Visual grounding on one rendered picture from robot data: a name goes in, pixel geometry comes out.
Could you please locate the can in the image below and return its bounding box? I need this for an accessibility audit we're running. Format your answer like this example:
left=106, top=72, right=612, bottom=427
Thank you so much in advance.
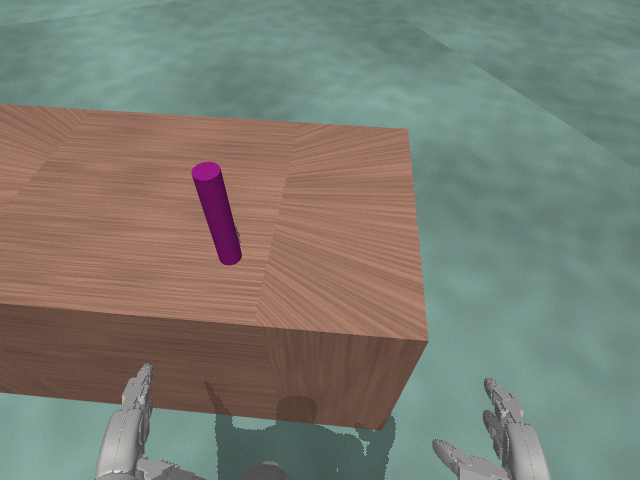
left=191, top=162, right=242, bottom=265

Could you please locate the right robot hand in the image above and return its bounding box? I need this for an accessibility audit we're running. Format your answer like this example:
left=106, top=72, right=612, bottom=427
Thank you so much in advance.
left=432, top=377, right=551, bottom=480

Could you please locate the left robot hand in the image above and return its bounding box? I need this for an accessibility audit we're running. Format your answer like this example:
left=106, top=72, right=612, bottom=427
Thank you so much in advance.
left=95, top=363, right=206, bottom=480

